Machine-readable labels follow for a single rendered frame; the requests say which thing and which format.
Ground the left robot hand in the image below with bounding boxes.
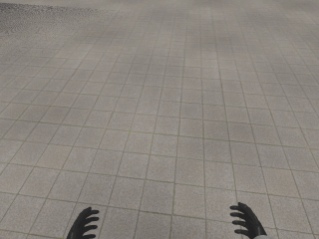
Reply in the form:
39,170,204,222
66,206,100,239

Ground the right robot hand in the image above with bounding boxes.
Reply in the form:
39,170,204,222
229,202,267,239

